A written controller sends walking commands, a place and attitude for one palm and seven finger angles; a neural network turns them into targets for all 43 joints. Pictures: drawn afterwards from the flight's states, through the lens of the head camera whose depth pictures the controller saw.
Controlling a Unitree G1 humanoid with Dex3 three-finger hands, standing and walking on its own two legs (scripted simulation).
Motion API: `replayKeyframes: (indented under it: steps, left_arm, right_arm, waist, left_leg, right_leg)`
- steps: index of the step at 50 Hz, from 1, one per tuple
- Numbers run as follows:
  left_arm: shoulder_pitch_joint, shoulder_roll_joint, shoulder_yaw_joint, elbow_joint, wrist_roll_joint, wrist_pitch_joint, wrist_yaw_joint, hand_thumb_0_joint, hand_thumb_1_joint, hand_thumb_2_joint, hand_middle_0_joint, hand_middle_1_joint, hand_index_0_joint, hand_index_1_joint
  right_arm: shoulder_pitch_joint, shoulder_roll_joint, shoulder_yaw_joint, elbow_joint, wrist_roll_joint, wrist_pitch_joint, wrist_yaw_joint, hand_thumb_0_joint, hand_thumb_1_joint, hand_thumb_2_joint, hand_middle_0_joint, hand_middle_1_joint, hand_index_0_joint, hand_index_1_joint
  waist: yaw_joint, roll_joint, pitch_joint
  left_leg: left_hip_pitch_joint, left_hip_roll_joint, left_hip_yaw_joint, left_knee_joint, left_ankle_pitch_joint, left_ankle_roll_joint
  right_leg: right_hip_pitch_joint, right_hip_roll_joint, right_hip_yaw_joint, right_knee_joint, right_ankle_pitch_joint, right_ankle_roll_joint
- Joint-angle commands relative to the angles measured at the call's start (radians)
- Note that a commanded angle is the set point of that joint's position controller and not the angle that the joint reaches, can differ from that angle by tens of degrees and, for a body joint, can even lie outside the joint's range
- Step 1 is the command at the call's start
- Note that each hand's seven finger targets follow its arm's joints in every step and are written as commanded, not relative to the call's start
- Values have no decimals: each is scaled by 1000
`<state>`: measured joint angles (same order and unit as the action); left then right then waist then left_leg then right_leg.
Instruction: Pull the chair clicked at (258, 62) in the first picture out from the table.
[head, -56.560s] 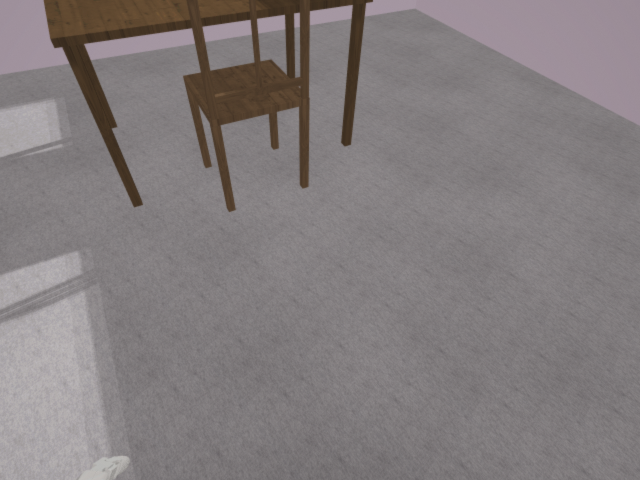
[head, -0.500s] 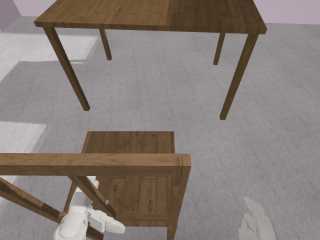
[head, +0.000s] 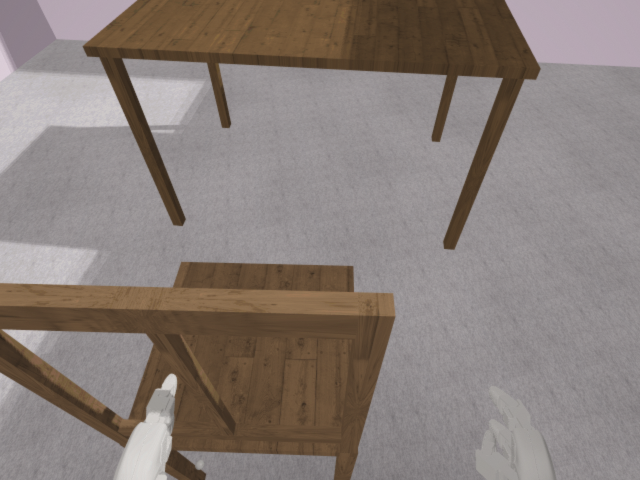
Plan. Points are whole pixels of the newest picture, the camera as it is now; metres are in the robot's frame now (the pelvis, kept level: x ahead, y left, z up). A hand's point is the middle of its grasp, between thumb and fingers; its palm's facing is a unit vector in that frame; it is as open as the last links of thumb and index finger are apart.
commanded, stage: draw the fingers out of the gap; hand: left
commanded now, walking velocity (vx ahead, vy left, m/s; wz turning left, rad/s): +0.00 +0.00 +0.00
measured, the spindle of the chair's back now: (203, 390) +0.23 +0.16 +0.00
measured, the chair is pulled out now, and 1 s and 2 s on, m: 0.66 0.66 0.65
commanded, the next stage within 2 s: draw the hand back to the body in 0.34 s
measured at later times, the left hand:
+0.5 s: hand out of the picture +0.11 +0.15 -0.01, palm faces +0.05 -0.99 -0.15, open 17.5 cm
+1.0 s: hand (117, 468) +0.14 +0.19 +0.09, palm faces +0.05 -0.99 -0.16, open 17.3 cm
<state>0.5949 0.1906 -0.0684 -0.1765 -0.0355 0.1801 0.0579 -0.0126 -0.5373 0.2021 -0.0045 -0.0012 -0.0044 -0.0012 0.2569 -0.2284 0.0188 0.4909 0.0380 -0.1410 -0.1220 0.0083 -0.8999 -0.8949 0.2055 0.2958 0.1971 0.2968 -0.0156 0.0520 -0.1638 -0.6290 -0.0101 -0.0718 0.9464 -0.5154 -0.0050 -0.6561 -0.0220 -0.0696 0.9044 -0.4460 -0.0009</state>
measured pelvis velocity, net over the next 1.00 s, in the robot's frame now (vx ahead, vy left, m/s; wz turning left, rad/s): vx -0.02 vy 0.00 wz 0.00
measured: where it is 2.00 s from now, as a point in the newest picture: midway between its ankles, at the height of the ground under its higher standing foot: outside the picture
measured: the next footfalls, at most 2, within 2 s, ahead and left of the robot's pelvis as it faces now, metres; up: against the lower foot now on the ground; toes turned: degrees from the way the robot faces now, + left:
none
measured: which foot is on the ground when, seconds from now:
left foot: down 0.00-1.00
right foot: down 0.00-1.00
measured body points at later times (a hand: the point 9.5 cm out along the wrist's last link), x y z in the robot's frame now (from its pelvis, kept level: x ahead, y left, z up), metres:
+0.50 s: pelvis -0.01 +0.01 -0.01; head +0.01 +0.00 +0.44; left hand +0.10 +0.20 +0.00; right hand +0.17 -0.23 -0.07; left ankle -0.03 +0.12 -0.69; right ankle +0.00 -0.12 -0.69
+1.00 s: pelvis -0.02 +0.00 -0.01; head +0.00 -0.01 +0.44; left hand +0.13 +0.24 +0.10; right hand +0.18 -0.22 -0.07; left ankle -0.03 +0.12 -0.69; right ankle +0.00 -0.12 -0.69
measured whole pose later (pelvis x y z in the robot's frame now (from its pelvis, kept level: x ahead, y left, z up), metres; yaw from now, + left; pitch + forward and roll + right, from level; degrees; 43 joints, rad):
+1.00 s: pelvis -0.02 +0.00 -0.01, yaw +0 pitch +9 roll -2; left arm 0.75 0.28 0.14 -0.43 -0.24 -0.21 -0.16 -0.02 -0.50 0.22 -0.01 -0.01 -0.01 -0.01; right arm 0.22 -0.18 -0.01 0.52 0.08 -0.20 -0.11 0.01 -0.90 -0.90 0.20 0.30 0.20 0.30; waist 0.03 0.06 -0.15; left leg -0.64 0.00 -0.08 1.02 -0.53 0.00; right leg -0.65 -0.01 -0.08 0.95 -0.45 0.00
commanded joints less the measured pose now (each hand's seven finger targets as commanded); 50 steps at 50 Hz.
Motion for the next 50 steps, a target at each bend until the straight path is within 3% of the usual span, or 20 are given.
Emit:
replayKeyframes:
  steps: [1, 8, 12, 18, 20, 22, 23, 24, 25, 27, 32, 34, 37, 39, 41, 42, 43, 48, 49, 50]
  left_arm:
    - [1, 72, 18, -269, 11, -68, 9, 0, -550, 200, 0, 0, 0, 0]
    - [128, 69, 27, -255, 15, -48, 18, 0, -550, 200, 0, 0, 0, 0]
    - [176, 89, 40, -303, 27, -38, 19, 0, -550, 200, 0, 0, 0, 0]
    - [236, 54, -11, -378, 21, -68, 16, 0, -550, 200, 0, 0, 0, 0]
    - [267, 55, -3, -362, 20, -76, 12, 0, -550, 200, 0, 0, 0, 0]
    - [312, 66, 7, -367, 28, -79, 10, 0, -550, 200, 0, 0, 0, 0]
    - [309, 51, -16, -378, 31, -83, 7, 0, -550, 200, 0, 0, 0, 0]
    - [234, -18, -12, -498, -89, -204, -24, 0, -550, 200, 0, 0, 0, 0]
    - [276, 47, 45, -446, -89, -260, -39, 0, -550, 200, 0, 0, 0, 0]
    - [271, 99, 103, -472, -105, -317, -48, 0, -550, 200, 0, 0, 0, 0]
    - [306, 107, 157, -450, -141, -469, -114, 0, -550, 200, 0, 0, 0, 0]
    - [318, 83, 144, -413, -160, -525, -158, 0, -550, 200, 0, 0, 0, 0]
    - [277, 106, 178, -372, -202, -590, -242, 0, -550, 200, 0, 0, 0, 0]
    - [286, 139, 219, -400, -221, -580, -270, 0, -550, 200, 0, 0, 0, 0]
    - [271, 150, 242, -433, -237, -540, -273, 0, -550, 200, 0, 0, 0, 0]
    - [259, 180, 285, -445, -244, -521, -264, 0, -550, 200, 0, 0, 0, 0]
    - [246, 173, 286, -472, -254, -506, -259, 0, -550, 200, 0, 0, 0, 0]
    - [162, 185, 322, -485, -280, -467, -236, 0, -369, 287, -25, -37, -25, -37]
    - [207, 372, 389, -461, -80, -367, -76, 0, -332, 305, -30, -45, -30, -45]
    - [213, 249, 309, -524, -64, -318, -18, 0, -296, 322, -35, -53, -35, -53]
  right_arm:
    - [-66, -115, -47, -175, 1, -69, -13, 0, -900, -900, 200, 300, 200, 300]
    - [-83, -105, -50, -190, 2, -60, -15, 0, -900, -900, 200, 300, 200, 300]
    - [-92, -98, -53, -209, 5, -50, -13, 0, -900, -900, 200, 300, 200, 300]
    - [-83, -95, -53, -223, 7, -63, -18, 0, -900, -900, 200, 300, 200, 300]
    - [-80, -94, -58, -220, 8, -64, -21, 0, -900, -900, 200, 300, 200, 300]
    - [-79, -92, -65, -221, 8, -63, -23, 0, -900, -900, 200, 300, 200, 300]
    - [-78, -93, -63, -227, 9, -64, -23, 0, -900, -900, 200, 300, 200, 300]
    - [-73, -86, -63, -218, 11, -90, -20, 0, -900, -900, 200, 300, 200, 300]
    - [-74, -89, -72, -186, 12, -102, -20, 0, -900, -900, 200, 300, 200, 300]
    - [-62, -86, -75, -173, 12, -112, -19, 0, -900, -900, 200, 300, 200, 300]
    - [-89, -62, -91, -138, 25, -115, 8, 0, -900, -900, 200, 300, 200, 300]
    - [-113, -56, -92, -133, 28, -112, 26, 0, -900, -900, 200, 300, 200, 300]
    - [-138, -65, -94, -132, 35, -115, 40, 0, -900, -900, 200, 300, 200, 300]
    - [-150, -68, -92, -147, 40, -119, 41, 0, -900, -900, 200, 300, 200, 300]
    - [-156, -66, -88, -161, 48, -117, 34, 0, -900, -900, 200, 300, 200, 300]
    - [-157, -67, -89, -160, 49, -115, 26, 0, -900, -900, 200, 300, 200, 300]
    - [-159, -66, -84, -163, 52, -116, 20, 0, -900, -900, 200, 300, 200, 300]
    - [-147, -65, -66, -139, 55, -135, 2, 0, -900, -900, 200, 300, 200, 300]
    - [-119, -57, -60, -119, 19, -95, -20, 0, -900, -900, 200, 300, 200, 300]
    - [-111, -43, -45, -143, 14, -81, -23, 0, -900, -900, 200, 300, 200, 300]
  waist:
    - [-14, 0, -90]
    - [2, -65, -64]
    - [17, -16, -64]
    - [4, -23, -54]
    - [3, -51, -47]
    - [15, -39, -60]
    - [5, -51, -56]
    - [-11, -75, -47]
    - [9, -51, -79]
    - [19, -16, -110]
    - [32, 18, -109]
    - [28, -19, -84]
    - [23, -58, -77]
    - [36, -7, -119]
    - [40, -6, -128]
    - [45, -21, -135]
    - [45, 2, -124]
    - [31, -27, -64]
    - [100, 7, -81]
    - [65, 18, -29]
  left_leg:
    - [38, 4, 24, -134, 293, 22]
    - [-17, 2, 21, -131, 231, 22]
    - [-36, 2, 25, -130, 204, 23]
    - [-39, 2, 17, -112, 203, 24]
    - [-56, 2, 18, -102, 192, 26]
    - [-61, 1, 16, -100, 213, 25]
    - [-55, 0, 20, -92, 212, 26]
    - [-60, -9, 18, -58, 234, 19]
    - [-56, -9, 23, -46, 235, 18]
    - [-51, -9, 19, -48, 275, 13]
    - [-47, -1, 21, -30, 329, 3]
    - [-72, 2, 22, -21, 308, 3]
    - [-107, 9, 21, -9, 275, 9]
    - [-69, 6, 23, -31, 271, 10]
    - [-40, 7, 21, -55, 261, 14]
    - [-29, 10, 16, -64, 266, 16]
    - [-12, 9, 18, -76, 254, 15]
    - [24, 15, 6, -118, 240, 16]
    - [65, 54, 12, -174, 238, 12]
    - [81, 48, 18, -192, 234, 12]
  right_leg:
    - [100, -16, -16, -119, 204, -15]
    - [91, -10, -16, -118, 143, -14]
    - [88, -10, -8, -120, 103, -21]
    - [52, -3, -18, -106, 92, -21]
    - [43, -1, -16, -106, 86, -18]
    - [47, -1, -18, -96, 99, -23]
    - [40, -2, -17, -91, 107, -18]
    - [8, 4, -39, -74, 148, -16]
    - [11, 5, -31, -63, 148, -18]
    - [35, 4, -28, -52, 174, -22]
    - [30, 1, -26, -23, 217, -26]
    - [24, -2, -22, -18, 223, -20]
    - [40, -5, -1, -26, 208, -17]
    - [77, -11, 2, -34, 190, -19]
    - [100, -12, -1, -54, 170, -17]
    - [119, -11, -5, -63, 176, -19]
    - [117, -10, -8, -74, 158, -17]
    - [134, -6, -14, -135, 135, -12]
    - [230, -31, 41, -192, 132, -44]
    - [237, -40, 24, -219, 135, -40]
